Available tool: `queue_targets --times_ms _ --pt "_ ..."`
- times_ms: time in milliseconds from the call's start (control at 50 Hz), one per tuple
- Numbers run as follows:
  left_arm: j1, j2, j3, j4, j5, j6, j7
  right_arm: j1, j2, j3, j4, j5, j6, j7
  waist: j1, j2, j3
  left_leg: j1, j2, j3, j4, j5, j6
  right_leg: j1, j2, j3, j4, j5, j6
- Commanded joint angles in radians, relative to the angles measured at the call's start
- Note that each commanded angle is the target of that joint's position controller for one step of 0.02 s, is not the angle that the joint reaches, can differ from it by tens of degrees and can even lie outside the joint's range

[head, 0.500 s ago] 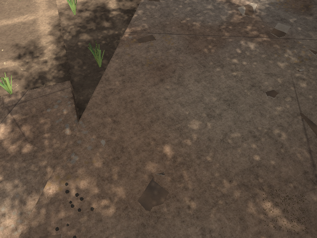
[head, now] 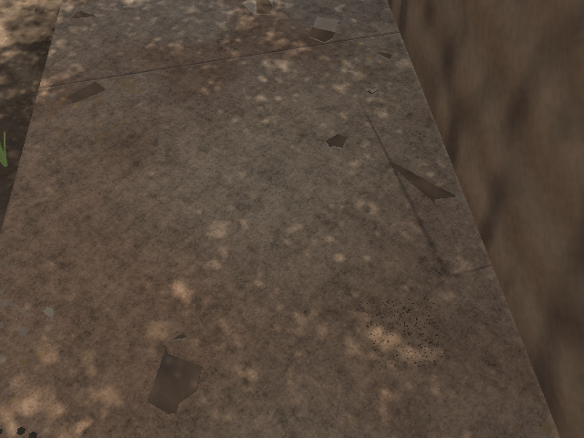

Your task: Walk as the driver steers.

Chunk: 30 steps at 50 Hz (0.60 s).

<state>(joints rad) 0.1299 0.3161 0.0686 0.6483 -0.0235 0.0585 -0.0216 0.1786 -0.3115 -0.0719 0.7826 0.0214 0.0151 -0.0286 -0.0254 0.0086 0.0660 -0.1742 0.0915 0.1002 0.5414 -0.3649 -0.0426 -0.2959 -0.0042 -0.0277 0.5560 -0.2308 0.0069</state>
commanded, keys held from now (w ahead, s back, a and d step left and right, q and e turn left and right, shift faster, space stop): e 0.06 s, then q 0.90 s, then no key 0.02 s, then e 0.02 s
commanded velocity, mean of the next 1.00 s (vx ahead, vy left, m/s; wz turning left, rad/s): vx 0.00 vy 0.00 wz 0.26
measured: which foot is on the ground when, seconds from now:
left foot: down 0.00-0.00, up 0.02-0.40, down 0.42-0.78, up 0.80-1.00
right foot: down 0.00-0.44, up 0.46-0.76, down 0.78-1.00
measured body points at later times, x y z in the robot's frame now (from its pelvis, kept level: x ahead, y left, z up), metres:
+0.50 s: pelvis +0.00 -0.01 +0.00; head +0.03 +0.01 +0.45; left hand +0.15 +0.27 -0.11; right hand +0.11 -0.29 -0.10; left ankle -0.01 +0.11 -0.73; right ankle +0.00 -0.11 -0.71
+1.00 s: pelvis +0.00 -0.05 +0.01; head +0.04 -0.05 +0.46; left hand +0.02 +0.26 -0.09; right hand +0.23 -0.28 -0.10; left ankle -0.06 +0.09 -0.65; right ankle +0.03 -0.15 -0.73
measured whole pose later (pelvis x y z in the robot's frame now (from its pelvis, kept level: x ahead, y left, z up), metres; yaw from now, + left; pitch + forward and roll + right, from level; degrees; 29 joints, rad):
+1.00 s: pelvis +0.00 -0.05 +0.01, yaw +21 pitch +0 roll +0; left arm 0.18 0.26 0.05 0.77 0.01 0.00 0.05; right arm 0.18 -0.35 -0.10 0.74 0.03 0.06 -0.04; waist 0.02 0.05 0.07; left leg -0.49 -0.01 -0.09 1.06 -0.39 -0.10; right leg -0.18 -0.01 -0.07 0.39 -0.22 -0.03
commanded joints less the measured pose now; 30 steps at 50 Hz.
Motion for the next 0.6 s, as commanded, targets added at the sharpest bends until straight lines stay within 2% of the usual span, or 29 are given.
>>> queue_targets --times_ms 20,40,60,80,100,120,160,200,220,240,260,300,340,380,420,440,460,480,500,520,540,560,600 --pt "0.147 0.304 0.087 -0.064 0.015 -0.008 0.032 0.029 -0.051 -0.004 -0.079 -0.072 -0.031 0.013 0.030 -0.327 -0.201 -0.399 -0.052 0.015 0.497 -0.290 -0.029 0.458 -0.329 0.486 -0.122 0.857 -0.248" --pt "0.178 0.247 0.069 -0.063 0.038 -0.033 0.019 -0.050 -0.097 -0.016 -0.099 -0.051 -0.033 0.007 0.107 -0.210 -0.283 -0.433 -0.094 -0.153 0.653 -0.378 -0.038 0.378 -0.408 0.582 -0.170 0.773 -0.397" --pt "0.122 0.226 0.060 -0.063 0.045 -0.051 0.012 -0.076 -0.131 -0.027 -0.099 -0.025 -0.026 0.002 0.087 -0.138 -0.202 -0.449 -0.069 -0.181 0.706 -0.312 -0.034 0.317 -0.348 0.488 -0.192 0.673 -0.364" --pt "0.061 0.180 0.050 -0.059 0.029 -0.061 0.018 -0.045 -0.137 -0.030 -0.083 -0.019 -0.018 -0.005 0.051 -0.105 -0.161 -0.454 -0.044 -0.176 0.687 -0.224 -0.028 0.274 -0.295 0.393 -0.195 0.565 -0.302" --pt "0.013 0.138 0.034 -0.063 0.017 -0.061 0.024 -0.024 -0.140 -0.034 -0.056 -0.022 -0.008 -0.014 0.036 -0.081 -0.147 -0.431 -0.026 -0.177 0.645 -0.163 -0.032 0.239 -0.257 0.336 -0.198 0.497 -0.256" --pt "-0.015 0.120 0.023 -0.060 0.017 -0.060 0.030 -0.002 -0.140 -0.035 -0.046 -0.027 0.000 -0.018 0.017 -0.098 -0.146 -0.368 -0.029 -0.166 0.628 -0.106 -0.041 0.181 -0.228 0.287 -0.204 0.503 -0.240" --pt "-0.020 0.071 -0.001 -0.039 0.040 -0.062 0.040 0.040 -0.104 -0.025 -0.027 -0.023 0.003 -0.016 0.004 -0.125 -0.166 -0.273 -0.038 -0.147 0.570 -0.036 -0.052 0.137 -0.192 0.209 -0.221 0.472 -0.233" --pt "-0.024 0.038 -0.015 -0.010 0.050 -0.068 0.045 0.042 -0.068 -0.009 -0.019 -0.020 0.005 -0.012 0.009 -0.135 -0.151 -0.211 -0.021 -0.148 0.401 0.003 -0.057 0.117 -0.174 0.169 -0.244 0.342 -0.223" --pt "-0.025 0.038 -0.018 0.005 0.054 -0.069 0.046 0.029 -0.054 0.000 -0.018 -0.022 0.004 -0.009 0.021 -0.140 -0.136 -0.172 -0.013 -0.148 0.313 0.017 -0.055 0.101 -0.170 0.161 -0.257 0.255 -0.217" --pt "-0.019 0.054 -0.014 0.019 0.057 -0.070 0.046 0.010 -0.054 0.005 -0.022 -0.022 0.003 -0.005 0.037 -0.148 -0.116 -0.146 -0.013 -0.141 0.250 0.019 -0.052 0.088 -0.176 0.168 -0.272 0.171 -0.220" --pt "-0.015 0.078 -0.009 0.031 0.059 -0.069 0.046 -0.003 -0.071 0.003 -0.028 -0.020 0.002 -0.002 0.049 -0.151 -0.096 -0.133 -0.018 -0.130 0.212 0.012 -0.047 0.077 -0.188 0.185 -0.282 0.097 -0.226" --pt "-0.017 0.127 0.006 0.045 0.051 -0.063 0.047 -0.011 -0.114 -0.007 -0.039 -0.011 -0.001 0.001 0.057 -0.144 -0.055 -0.149 -0.031 -0.113 0.180 -0.018 -0.035 0.070 -0.219 0.226 -0.287 0.017 -0.238" --pt "-0.032 0.143 0.013 0.051 0.033 -0.057 0.050 0.005 -0.113 -0.008 -0.043 -0.009 -0.004 0.002 0.043 -0.119 -0.038 -0.166 -0.036 -0.103 0.150 -0.029 -0.019 0.093 -0.247 0.253 -0.263 0.068 -0.242" --pt "-0.048 0.149 0.019 0.056 0.023 -0.048 0.057 0.035 -0.100 -0.006 -0.038 -0.011 -0.006 0.007 0.023 -0.101 -0.054 -0.143 -0.048 -0.082 0.086 0.010 0.001 0.125 -0.253 0.234 -0.213 0.202 -0.233" --pt "-0.016 0.132 0.022 0.074 0.008 -0.042 0.065 0.052 -0.105 -0.007 -0.047 -0.015 -0.009 0.012 0.007 -0.065 -0.073 -0.084 -0.042 -0.109 -0.057 0.228 0.044 0.137 -0.219 0.179 -0.139 0.230 -0.171" --pt "-0.005 0.108 0.020 0.063 0.022 -0.046 0.065 0.061 -0.165 -0.021 -0.054 -0.017 -0.008 0.010 0.025 0.032 -0.093 -0.035 0.025 -0.216 -0.078 0.481 0.092 0.095 -0.145 0.098 -0.026 0.172 -0.113" --pt "-0.037 0.072 0.015 0.033 0.041 -0.049 0.066 0.074 -0.228 -0.041 -0.048 -0.007 -0.007 0.007 0.044 0.210 -0.099 -0.007 0.138 -0.415 -0.135 0.552 0.212 -0.010 0.011 -0.043 0.119 0.025 -0.027" --pt "-0.122 0.057 0.013 0.017 0.044 -0.048 0.070 0.095 -0.211 -0.039 -0.058 -0.017 -0.012 0.009 -0.024 0.247 -0.079 0.039 0.223 -0.564 -0.213 0.577 0.323 -0.136 0.089 -0.021 0.255 -0.233 0.009" --pt "-0.140 0.063 0.019 0.005 0.034 -0.046 0.066 0.119 -0.193 -0.034 -0.055 -0.037 -0.025 0.007 -0.043 0.225 -0.097 0.078 0.258 -0.597 -0.244 0.577 0.368 -0.220 0.080 0.058 0.458 -0.415 0.015" --pt "-0.100 0.064 0.025 0.021 0.021 -0.041 0.061 0.082 -0.191 -0.035 -0.063 -0.033 -0.037 0.005 -0.013 0.154 -0.103 0.085 0.224 -0.542 -0.227 0.565 0.344 -0.245 0.057 0.097 0.545 -0.402 0.017" --pt "-0.070 0.072 0.030 0.030 0.017 -0.037 0.058 0.032 -0.185 -0.037 -0.075 -0.016 -0.041 0.005 0.013 0.108 -0.090 0.094 0.189 -0.487 -0.206 0.566 0.301 -0.274 0.035 0.108 0.538 -0.344 0.024" --pt "-0.061 0.075 0.032 0.037 0.019 -0.037 0.060 0.000 -0.171 -0.035 -0.083 -0.002 -0.038 0.001 0.025 0.089 -0.094 0.099 0.158 -0.448 -0.198 0.557 0.265 -0.264 0.019 0.110 0.471 -0.292 0.032" --pt "-0.072 0.044 0.023 0.035 0.021 -0.047 0.057 0.001 -0.165 -0.036 -0.083 0.003 -0.017 -0.007 0.015 0.114 -0.115 0.101 0.114 -0.420 -0.180 0.587 0.248 -0.213 0.036 0.078 0.361 -0.232 0.062"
